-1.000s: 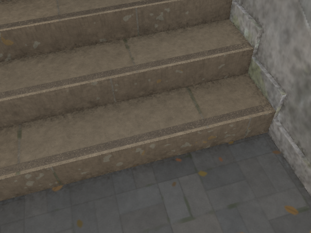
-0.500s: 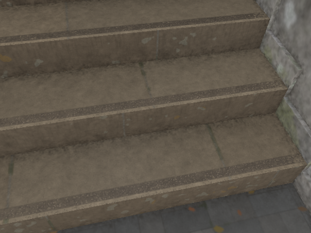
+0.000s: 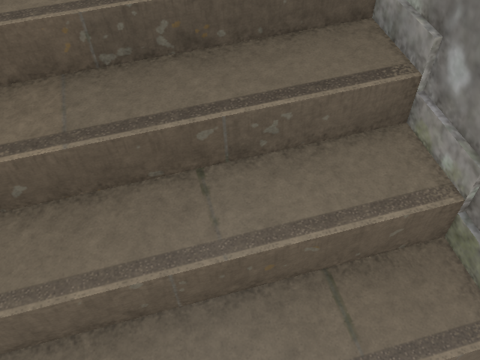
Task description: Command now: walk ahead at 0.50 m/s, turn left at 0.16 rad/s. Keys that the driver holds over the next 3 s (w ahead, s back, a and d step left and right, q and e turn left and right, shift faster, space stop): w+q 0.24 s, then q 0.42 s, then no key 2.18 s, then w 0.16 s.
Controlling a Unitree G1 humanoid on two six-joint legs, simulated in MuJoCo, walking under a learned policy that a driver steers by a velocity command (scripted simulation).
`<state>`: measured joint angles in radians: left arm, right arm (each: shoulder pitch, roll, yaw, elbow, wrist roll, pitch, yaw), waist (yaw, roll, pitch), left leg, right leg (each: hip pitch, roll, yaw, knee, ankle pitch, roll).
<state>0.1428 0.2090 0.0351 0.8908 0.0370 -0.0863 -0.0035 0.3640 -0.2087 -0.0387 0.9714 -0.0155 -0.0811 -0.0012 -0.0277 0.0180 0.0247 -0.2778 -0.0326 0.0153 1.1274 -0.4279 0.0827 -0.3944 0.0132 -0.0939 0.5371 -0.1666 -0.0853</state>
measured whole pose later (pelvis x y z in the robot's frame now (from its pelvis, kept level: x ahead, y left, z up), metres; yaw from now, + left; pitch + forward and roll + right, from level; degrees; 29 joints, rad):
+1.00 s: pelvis +0.39 +0.10 +0.16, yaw +25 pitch +2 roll -2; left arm 0.17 0.13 0.00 0.71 0.06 0.06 0.06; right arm 0.31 -0.16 -0.03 0.83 -0.02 -0.05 -0.07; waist -0.04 -0.07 0.01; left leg -0.34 -0.14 -0.09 0.62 -0.29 0.11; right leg -1.11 0.00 0.00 2.10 -0.24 0.02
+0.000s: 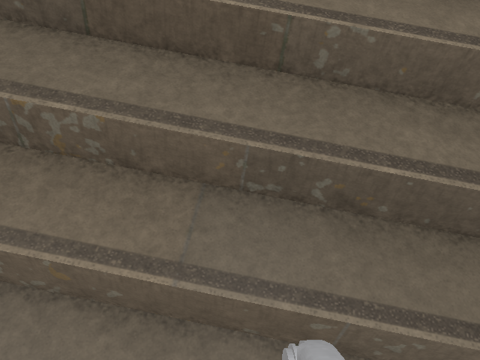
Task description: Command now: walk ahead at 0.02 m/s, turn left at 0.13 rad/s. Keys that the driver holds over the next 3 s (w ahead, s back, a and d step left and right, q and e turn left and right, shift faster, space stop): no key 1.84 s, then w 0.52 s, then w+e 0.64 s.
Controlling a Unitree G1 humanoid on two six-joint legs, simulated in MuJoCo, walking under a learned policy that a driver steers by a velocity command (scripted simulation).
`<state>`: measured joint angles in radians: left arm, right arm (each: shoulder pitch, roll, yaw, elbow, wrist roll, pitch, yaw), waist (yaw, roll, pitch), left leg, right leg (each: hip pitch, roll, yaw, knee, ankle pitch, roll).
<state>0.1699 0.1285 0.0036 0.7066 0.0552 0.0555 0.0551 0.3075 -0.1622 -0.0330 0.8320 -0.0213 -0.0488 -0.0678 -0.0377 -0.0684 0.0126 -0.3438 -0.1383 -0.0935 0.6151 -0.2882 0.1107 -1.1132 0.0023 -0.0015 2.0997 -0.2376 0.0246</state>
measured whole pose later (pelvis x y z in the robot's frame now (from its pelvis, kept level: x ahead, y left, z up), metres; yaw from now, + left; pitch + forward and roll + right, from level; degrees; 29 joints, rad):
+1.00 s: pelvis +0.17 -0.08 +0.10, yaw +0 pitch +1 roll -1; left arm 0.24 0.14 0.06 0.85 0.07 -0.01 0.10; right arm 0.25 -0.13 -0.04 0.76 -0.04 0.05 0.00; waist 0.01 -0.04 0.02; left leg -0.55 0.03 -0.03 1.27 -0.49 -0.02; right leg -0.55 -0.07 -0.03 1.08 -0.54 0.02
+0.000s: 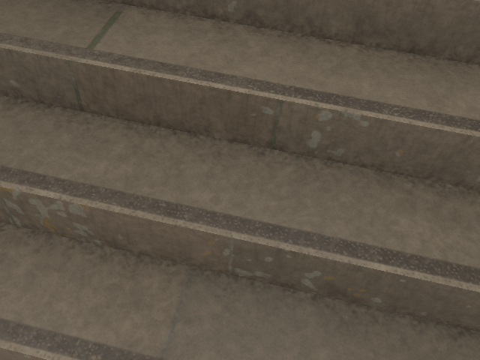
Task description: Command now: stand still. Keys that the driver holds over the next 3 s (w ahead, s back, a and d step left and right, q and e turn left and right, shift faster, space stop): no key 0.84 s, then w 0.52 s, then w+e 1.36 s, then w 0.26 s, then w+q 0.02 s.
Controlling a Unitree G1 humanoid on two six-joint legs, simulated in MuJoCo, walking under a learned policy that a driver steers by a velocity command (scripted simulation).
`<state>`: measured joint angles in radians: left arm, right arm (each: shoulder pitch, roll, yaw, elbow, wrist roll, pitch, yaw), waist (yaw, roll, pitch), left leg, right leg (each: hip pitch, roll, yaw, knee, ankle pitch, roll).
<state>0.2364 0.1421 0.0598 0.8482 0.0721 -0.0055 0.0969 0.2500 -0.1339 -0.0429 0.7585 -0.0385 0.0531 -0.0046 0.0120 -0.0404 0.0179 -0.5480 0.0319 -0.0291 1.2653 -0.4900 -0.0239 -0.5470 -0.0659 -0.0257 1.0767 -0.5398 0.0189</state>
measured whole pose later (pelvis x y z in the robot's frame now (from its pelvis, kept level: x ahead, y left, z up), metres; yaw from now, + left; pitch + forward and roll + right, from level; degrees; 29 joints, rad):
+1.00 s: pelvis +0.06 +0.22 +0.04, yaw -1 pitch +1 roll -1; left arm 0.20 0.21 0.06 0.64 0.03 0.02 0.03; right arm 0.30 -0.14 -0.02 0.68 -0.06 -0.02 -0.06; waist 0.08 -0.02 0.00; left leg -0.29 -0.04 0.01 0.85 -0.47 0.06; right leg -0.48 0.07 -0.17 0.94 -0.52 -0.03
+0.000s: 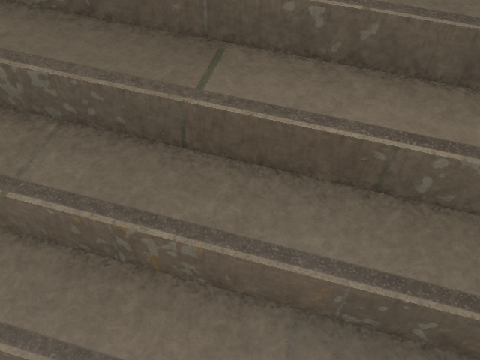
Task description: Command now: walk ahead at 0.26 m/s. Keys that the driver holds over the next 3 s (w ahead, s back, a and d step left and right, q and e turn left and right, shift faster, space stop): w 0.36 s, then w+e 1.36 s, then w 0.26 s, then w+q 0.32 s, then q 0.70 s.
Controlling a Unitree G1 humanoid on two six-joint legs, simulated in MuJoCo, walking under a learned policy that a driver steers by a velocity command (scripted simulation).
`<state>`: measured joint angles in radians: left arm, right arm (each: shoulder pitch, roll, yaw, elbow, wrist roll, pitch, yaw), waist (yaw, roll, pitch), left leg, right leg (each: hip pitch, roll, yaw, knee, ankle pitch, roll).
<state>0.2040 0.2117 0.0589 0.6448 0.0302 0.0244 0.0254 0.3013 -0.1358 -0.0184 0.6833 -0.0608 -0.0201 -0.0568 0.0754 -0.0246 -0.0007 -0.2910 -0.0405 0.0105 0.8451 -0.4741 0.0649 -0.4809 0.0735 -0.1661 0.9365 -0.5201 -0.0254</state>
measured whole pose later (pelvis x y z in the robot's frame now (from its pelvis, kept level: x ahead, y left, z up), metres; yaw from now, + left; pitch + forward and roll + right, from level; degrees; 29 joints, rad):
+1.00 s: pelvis +0.38 +0.11 +0.13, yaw -17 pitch +3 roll -2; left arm 0.20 0.24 0.07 0.78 0.03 -0.02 0.01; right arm 0.19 -0.16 -0.04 0.66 -0.06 -0.10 -0.02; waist -0.02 -0.02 -0.04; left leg -0.76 0.03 -0.08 2.02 -0.06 0.08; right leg -0.60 0.21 -0.10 0.94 -0.39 -0.19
